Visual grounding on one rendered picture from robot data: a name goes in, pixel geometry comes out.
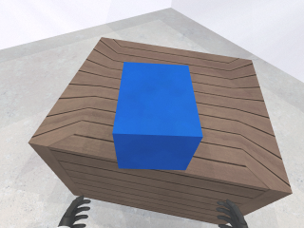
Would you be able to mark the carton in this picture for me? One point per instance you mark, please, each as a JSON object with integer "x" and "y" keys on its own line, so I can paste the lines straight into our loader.
{"x": 157, "y": 124}

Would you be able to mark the right robot hand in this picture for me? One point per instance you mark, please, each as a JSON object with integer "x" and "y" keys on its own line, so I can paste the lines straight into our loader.
{"x": 236, "y": 219}

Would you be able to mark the left robot hand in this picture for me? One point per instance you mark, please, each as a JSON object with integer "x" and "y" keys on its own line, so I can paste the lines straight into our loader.
{"x": 70, "y": 217}

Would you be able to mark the pedestal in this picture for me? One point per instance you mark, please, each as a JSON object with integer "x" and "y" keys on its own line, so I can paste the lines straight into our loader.
{"x": 237, "y": 159}

